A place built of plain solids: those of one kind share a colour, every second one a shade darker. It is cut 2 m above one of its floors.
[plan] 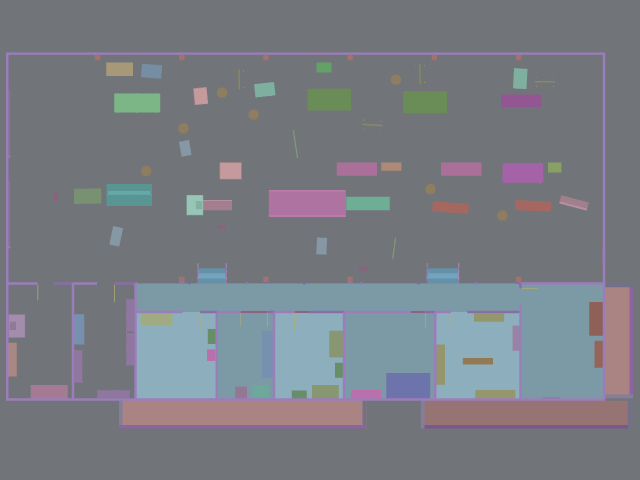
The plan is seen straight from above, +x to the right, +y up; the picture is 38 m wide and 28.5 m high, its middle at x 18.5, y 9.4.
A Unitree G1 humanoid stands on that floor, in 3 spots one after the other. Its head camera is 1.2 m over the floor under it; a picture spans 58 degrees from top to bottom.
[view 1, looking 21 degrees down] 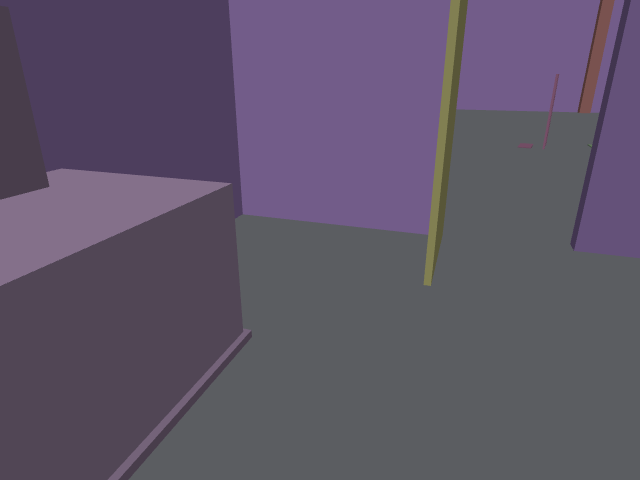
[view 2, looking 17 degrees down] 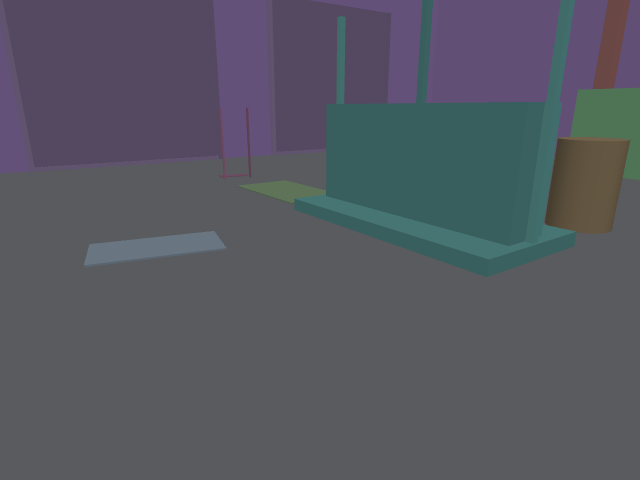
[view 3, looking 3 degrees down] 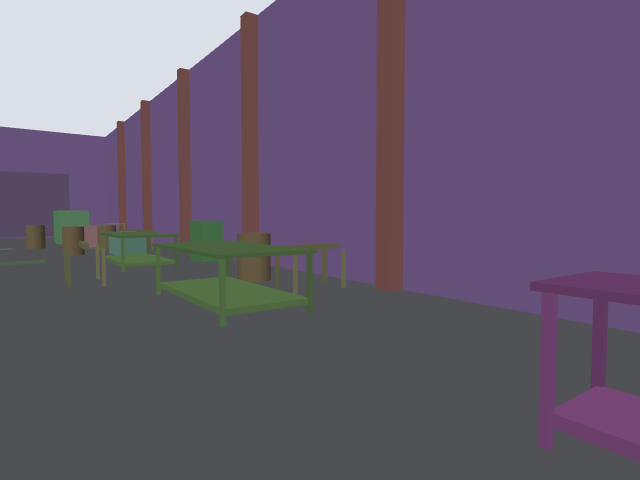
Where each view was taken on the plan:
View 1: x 1.90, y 3.40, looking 109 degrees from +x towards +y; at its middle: ground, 3.35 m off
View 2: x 10.25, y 8.70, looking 145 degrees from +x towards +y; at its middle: ground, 4.10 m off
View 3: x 30.40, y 15.10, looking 144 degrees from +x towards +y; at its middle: wall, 9.02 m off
